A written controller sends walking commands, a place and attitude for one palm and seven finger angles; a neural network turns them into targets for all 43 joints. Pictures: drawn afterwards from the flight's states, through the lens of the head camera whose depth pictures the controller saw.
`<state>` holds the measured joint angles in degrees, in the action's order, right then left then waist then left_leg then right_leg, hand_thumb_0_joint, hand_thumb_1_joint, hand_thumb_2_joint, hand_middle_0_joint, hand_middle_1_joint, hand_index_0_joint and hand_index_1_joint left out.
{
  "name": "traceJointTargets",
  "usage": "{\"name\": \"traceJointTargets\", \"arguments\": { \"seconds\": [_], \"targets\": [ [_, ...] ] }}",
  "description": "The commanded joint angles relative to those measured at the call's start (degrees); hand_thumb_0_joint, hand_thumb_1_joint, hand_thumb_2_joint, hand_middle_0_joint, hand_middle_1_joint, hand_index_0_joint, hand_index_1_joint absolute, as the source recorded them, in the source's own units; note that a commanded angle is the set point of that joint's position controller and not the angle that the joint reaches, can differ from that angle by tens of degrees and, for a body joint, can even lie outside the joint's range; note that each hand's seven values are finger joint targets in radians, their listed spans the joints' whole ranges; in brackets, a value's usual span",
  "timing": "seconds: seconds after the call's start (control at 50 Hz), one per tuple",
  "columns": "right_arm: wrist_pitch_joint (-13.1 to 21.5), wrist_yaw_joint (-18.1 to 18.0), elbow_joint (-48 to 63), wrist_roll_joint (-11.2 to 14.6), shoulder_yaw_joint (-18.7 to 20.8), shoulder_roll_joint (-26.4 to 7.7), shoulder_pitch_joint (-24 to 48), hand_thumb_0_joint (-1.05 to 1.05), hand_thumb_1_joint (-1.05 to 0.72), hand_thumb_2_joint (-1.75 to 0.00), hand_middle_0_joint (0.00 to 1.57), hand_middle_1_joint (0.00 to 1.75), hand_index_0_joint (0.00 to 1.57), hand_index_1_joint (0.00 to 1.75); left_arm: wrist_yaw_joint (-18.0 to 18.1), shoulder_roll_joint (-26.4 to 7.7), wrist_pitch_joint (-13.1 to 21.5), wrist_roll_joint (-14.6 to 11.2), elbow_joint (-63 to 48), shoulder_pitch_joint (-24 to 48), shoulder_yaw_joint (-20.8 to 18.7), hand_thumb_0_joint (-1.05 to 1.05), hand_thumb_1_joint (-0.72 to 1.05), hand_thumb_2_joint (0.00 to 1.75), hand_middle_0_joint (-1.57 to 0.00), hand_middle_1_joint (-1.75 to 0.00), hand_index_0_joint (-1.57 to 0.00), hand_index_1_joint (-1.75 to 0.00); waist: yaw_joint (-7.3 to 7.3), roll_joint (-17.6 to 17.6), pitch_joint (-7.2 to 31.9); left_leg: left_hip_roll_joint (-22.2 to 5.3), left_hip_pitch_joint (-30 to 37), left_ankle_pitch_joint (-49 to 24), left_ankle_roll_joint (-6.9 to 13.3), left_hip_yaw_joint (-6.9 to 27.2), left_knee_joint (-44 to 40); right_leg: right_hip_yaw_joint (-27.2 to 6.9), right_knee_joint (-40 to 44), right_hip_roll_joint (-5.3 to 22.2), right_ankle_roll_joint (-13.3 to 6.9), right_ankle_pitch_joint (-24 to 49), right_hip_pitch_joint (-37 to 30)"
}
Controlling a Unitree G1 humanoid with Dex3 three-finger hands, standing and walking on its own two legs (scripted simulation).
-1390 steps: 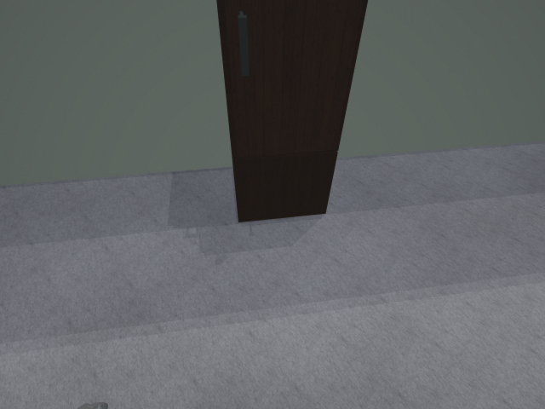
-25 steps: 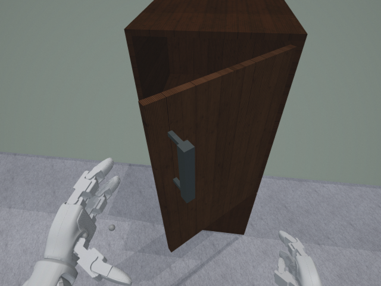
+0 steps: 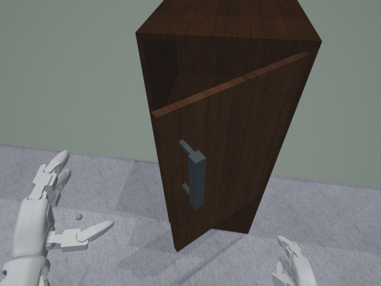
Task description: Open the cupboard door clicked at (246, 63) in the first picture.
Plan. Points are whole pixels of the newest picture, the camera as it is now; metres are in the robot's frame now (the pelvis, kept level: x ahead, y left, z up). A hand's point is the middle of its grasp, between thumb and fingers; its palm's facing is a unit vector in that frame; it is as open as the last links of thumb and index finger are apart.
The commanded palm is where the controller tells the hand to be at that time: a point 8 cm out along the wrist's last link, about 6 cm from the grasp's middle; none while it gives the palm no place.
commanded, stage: draw the hand back to the body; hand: left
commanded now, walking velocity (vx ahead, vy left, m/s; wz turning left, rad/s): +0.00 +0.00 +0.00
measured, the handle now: (190, 175) +0.31 +0.04 +0.09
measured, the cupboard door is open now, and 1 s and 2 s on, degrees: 43 43 43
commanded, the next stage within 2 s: step back with the hand held close in 0.72 s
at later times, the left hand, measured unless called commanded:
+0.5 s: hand (59, 191) +0.21 +0.25 +0.15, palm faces +0.44 -0.81 -0.38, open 7.9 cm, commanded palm +0.17 +0.29 +0.17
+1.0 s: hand (55, 194) +0.20 +0.25 +0.16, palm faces +0.41 -0.80 -0.45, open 7.5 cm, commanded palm +0.15 +0.29 +0.18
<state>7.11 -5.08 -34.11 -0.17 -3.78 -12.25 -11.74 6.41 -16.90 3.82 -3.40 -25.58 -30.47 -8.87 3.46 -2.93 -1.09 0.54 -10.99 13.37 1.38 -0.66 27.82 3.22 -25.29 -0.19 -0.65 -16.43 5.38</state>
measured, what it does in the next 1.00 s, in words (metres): stands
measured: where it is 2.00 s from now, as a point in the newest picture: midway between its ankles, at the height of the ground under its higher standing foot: outside the picture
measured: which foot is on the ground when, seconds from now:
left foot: down 0.00-1.00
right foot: down 0.00-1.00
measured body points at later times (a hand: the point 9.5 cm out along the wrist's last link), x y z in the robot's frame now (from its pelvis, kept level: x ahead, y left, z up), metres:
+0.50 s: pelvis +0.02 -0.01 +0.00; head +0.01 -0.03 +0.45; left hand +0.19 +0.29 +0.17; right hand +0.21 -0.23 -0.08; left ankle +0.02 +0.10 -0.74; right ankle -0.03 -0.11 -0.74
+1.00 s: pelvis +0.01 -0.01 +0.00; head +0.01 -0.03 +0.45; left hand +0.18 +0.29 +0.18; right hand +0.19 -0.24 -0.08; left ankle +0.02 +0.10 -0.74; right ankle -0.03 -0.11 -0.74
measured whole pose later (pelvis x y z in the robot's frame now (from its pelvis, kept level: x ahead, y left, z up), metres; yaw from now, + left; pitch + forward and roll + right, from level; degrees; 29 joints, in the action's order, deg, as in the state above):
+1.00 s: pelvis +0.01 -0.01 +0.00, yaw -1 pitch -2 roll -1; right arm 0.8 -3.9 -33.8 0.8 -0.7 -13.4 -9.7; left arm 6.0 -21.3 7.3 -4.1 -23.2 -28.8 -21.4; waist 1.8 -3.8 -0.8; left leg -1.2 -12.0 12.7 0.3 -0.6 26.2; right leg 3.1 -21.5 -2.1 -1.5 -14.4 5.6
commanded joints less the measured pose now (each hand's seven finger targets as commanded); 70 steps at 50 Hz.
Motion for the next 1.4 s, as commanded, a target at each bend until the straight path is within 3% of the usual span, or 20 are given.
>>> {"name": "traceJointTargets", "arguments": {
  "seconds": [0.0, 0.08, 0.32, 0.4, 0.48, 0.8, 0.82, 0.84, 0.86, 0.92, 0.98, 1.04, 1.06, 1.08, 1.16, 1.22, 1.36, 1.38],
  "targets": [
    [2.7, -0.1, 8.9, 0.0, 3.3, -6.2, 8.4, 0.0, -0.9, -0.9, 0.2, 0.3, 0.2, 0.3, 1.2, -8.1, 4.3, 0.2, -12.1, 3.8, -7.4, 0.0, 0.34, 0.66, -0.18, -0.3, -0.18, -0.3, 0.0, 0.6, 4.1, -1.4, 6.2, -8.9, -0.2, 2.3, -6.1, -1.1, 5.4, 0.1, -0.6, 8.7, 2.8],
    [1.9, 0.1, 8.3, 0.2, 3.8, -6.6, 8.5, 0.0, -0.9, -0.9, 0.2, 0.3, 0.2, 0.3, 1.3, -10.6, 4.3, 0.2, -11.1, 4.4, -10.8, 0.0, 0.48, 0.72, -0.19, -0.3, -0.19, -0.3, 0.41, 0.9, 4.4, -1.6, 6.8, -11.2, -0.3, 2.0, -6.1, -1.2, 5.8, 0.0, -0.6, 10.9, 1.9],
    [-0.2, 0.1, 7.7, 0.6, 4.6, -6.6, 8.6, 0.0, -0.9, -0.9, 0.2, 0.3, 0.2, 0.3, 1.4, -13.7, 3.8, -1.0, -8.5, 8.5, -17.1, 0.0, 0.9, 0.9, -0.2, -0.3, -0.2, -0.3, 0.32, 0.0, 4.9, -1.4, 8.5, -16.0, 0.0, 0.8, -5.4, -1.6, 6.5, 0.2, -0.2, 16.7, 0.8],
    [-0.2, 0.6, 7.8, 0.5, 4.8, -6.8, 8.4, 0.0, -0.9, -0.9, 0.2, 0.3, 0.2, 0.3, 1.1, -11.8, 3.7, -0.9, -8.6, 7.2, -14.9, 0.0, 0.9, 0.9, -0.2, -0.3, -0.2, -0.3, 0.22, -0.7, 5.5, -1.3, 8.9, -18.6, 0.1, 0.7, -5.2, -1.5, 6.1, 0.3, -0.1, 18.9, 0.1],
    [-0.3, 0.5, 7.8, 0.6, 5.0, -7.0, 8.7, 0.0, -0.9, -0.9, 0.2, 0.3, 0.2, 0.3, 1.3, -14.1, 3.8, -0.8, -9.4, 7.8, -16.6, 0.0, 0.9, 0.9, -0.2, -0.3, -0.2, -0.3, 0.47, 0.6, 6.0, -1.2, 8.9, -18.2, 0.2, 0.6, -4.9, -1.8, 6.3, 0.3, -0.1, 19.6, 0.0],
    [0.0, 0.2, 7.3, 0.6, 4.9, -6.4, 9.2, 0.0, -0.9, -0.9, 0.2, 0.3, 0.2, 0.3, 1.1, -13.2, 4.4, -1.1, -8.4, 8.4, -16.2, 0.0, 0.9, 0.9, -0.2, -0.3, -0.2, -0.3, 0.2, -0.2, 4.1, -0.9, 8.6, -13.3, 0.3, 0.2, -5.6, -2.2, 8.0, 0.4, 0.2, 15.5, 1.4],
    [0.3, 0.1, 7.6, 0.7, 4.9, -6.4, 9.6, 0.0, -0.9, -0.9, 0.2, 0.3, 0.2, 0.3, 1.3, -14.8, 4.9, -1.2, -11.1, 10.9, -17.2, 0.0, 0.9, 0.9, -0.2, -0.3, -0.2, -0.3, 0.26, -0.7, 4.8, -0.8, 8.9, -12.8, 0.4, 0.2, -5.4, -2.5, 8.2, 0.5, 0.2, 15.3, 1.5],
    [-1.0, 0.4, 8.8, 1.1, 5.1, -7.7, 7.9, 0.0, -0.9, -0.9, 0.2, 0.3, 0.2, 0.3, 1.5, -22.4, 6.8, -1.0, -13.2, 14.8, -24.9, 0.0, 0.9, 0.9, -0.2, -0.3, -0.2, -0.3, -1.66, 1.3, 0.1, -2.2, 5.7, -11.6, 1.5, 1.8, -2.7, -6.8, 11.0, 3.4, 0.8, 19.0, 6.9],
    [-2.0, 0.5, 7.6, 0.9, 5.2, -6.8, 8.1, 0.0, -0.9, -0.9, 0.2, 0.3, 0.2, 0.3, 0.7, -17.3, 6.6, -1.0, -7.3, 8.4, -21.2, 0.0, 0.9, 0.9, -0.2, -0.3, -0.2, -0.3, -2.09, 5.1, 1.2, -2.1, 5.3, -11.6, 1.4, 2.3, -1.1, -6.6, 10.4, 4.7, 0.9, 21.1, 6.3],
    [-3.7, 0.7, 9.0, 1.0, 5.8, -7.4, 7.5, 0.0, -0.9, -0.9, 0.2, 0.3, 0.2, 0.3, 0.1, -13.6, 6.4, -0.5, -6.7, 2.2, -17.8, 0.0, 0.9, 0.9, -0.2, -0.3, -0.2, -0.3, -2.37, 2.1, 4.7, -2.9, 6.1, -17.7, 1.2, 1.5, -0.5, -5.0, 7.2, 5.1, 1.6, 25.9, 5.6],
    [-5.1, 0.5, 9.8, 1.3, 6.5, -7.9, 7.4, 0.0, -0.9, -0.9, 0.2, 0.3, 0.2, 0.3, 0.6, -14.9, 6.0, -0.4, -9.2, 0.6, -18.4, 0.0, 0.9, 0.9, -0.2, -0.3, -0.2, -0.3, -2.37, 1.0, 8.0, -4.1, 6.6, -22.2, 1.1, 1.4, -0.4, -4.4, 5.2, 4.8, 2.1, 27.3, 4.9],
    [-5.9, 0.2, 11.0, 1.6, 6.6, -7.4, 7.4, 0.0, -0.9, -0.9, 0.2, 0.3, 0.2, 0.3, 1.3, -16.5, 5.9, -0.4, -11.6, 0.5, -19.8, 0.0, 0.9, 0.9, -0.2, -0.3, -0.2, -0.3, -2.58, 3.0, 9.2, -4.8, 5.4, -22.6, 0.9, 1.6, 0.0, -5.1, 3.8, 4.6, 2.0, 26.9, 5.5],
    [-6.0, 0.1, 11.3, 1.6, 6.7, -7.5, 7.2, 0.0, -0.9, -0.9, 0.2, 0.3, 0.2, 0.3, 1.6, -17.0, 5.9, -0.4, -12.6, 0.9, -20.2, 0.0, 0.9, 0.9, -0.2, -0.3, -0.2, -0.3, -2.64, 3.8, 9.3, -4.9, 4.6, -21.8, 0.8, 1.8, 0.2, -5.2, 3.4, 4.6, 1.8, 26.0, 5.5],
    [-6.1, -0.2, 11.0, 1.6, 6.8, -7.6, 7.6, 0.0, -0.9, -0.9, 0.2, 0.3, 0.2, 0.3, 2.0, -18.6, 6.2, -0.3, -13.8, 1.0, -21.3, 0.0, 0.9, 0.9, -0.2, -0.3, -0.2, -0.3, -2.54, 1.6, 9.6, -5.0, 4.2, -21.7, 0.9, 2.2, -0.2, -5.3, 2.9, 4.9, 1.6, 25.4, 5.3],
    [-5.8, -0.3, 11.9, 1.6, 6.8, -7.4, 7.0, 0.0, -0.9, -0.9, 0.2, 0.3, 0.2, 0.3, 2.7, -18.0, 6.6, -0.5, -14.4, -0.8, -21.8, 0.0, 0.9, 0.9, -0.2, -0.3, -0.2, -0.3, -2.63, 1.1, 8.7, -5.7, -0.7, -15.7, 0.9, 3.6, -1.1, -6.3, 2.2, 4.3, 1.1, 17.1, 5.9],
    [-5.1, -0.3, 12.1, 1.6, 6.8, -7.7, 6.7, 0.0, -0.9, -0.9, 0.2, 0.3, 0.2, 0.3, 3.0, -17.9, 7.5, -0.3, -16.6, -1.5, -22.0, 0.0, 0.9, 0.9, -0.2, -0.3, -0.2, -0.3, -2.74, -2.0, 8.1, -6.8, -4.8, -9.7, 1.2, 5.6, -3.4, -6.0, 0.9, 3.3, 0.9, 11.0, 5.4],
    [-2.4, -0.2, 12.1, 0.8, 6.7, -8.6, 5.5, 0.0, -0.9, -0.9, 0.2, 0.3, 0.2, 0.3, 3.6, -16.2, 9.4, 1.0, -15.8, -1.6, -22.9, 0.0, 0.9, 0.9, -0.2, -0.3, -0.2, -0.3, -3.11, -6.1, 4.3, -10.1, -23.9, 18.9, 3.5, 10.9, -12.5, -5.0, -7.0, 0.2, 1.0, -1.2, -1.2],
    [-2.0, -0.4, 12.0, 0.7, 6.9, -8.8, 5.8, 0.0, -0.9, -0.9, 0.2, 0.3, 0.2, 0.3, 3.6, -17.2, 9.6, 1.2, -15.7, -1.3, -23.8, 0.0, 0.9, 0.9, -0.2, -0.3, -0.2, -0.3, -2.89, -7.4, 3.8, -10.6, -26.4, 21.8, 3.8, 11.7, -13.8, -4.7, -8.4, -0.4, 0.9, -1.9, -2.6]
  ]
}}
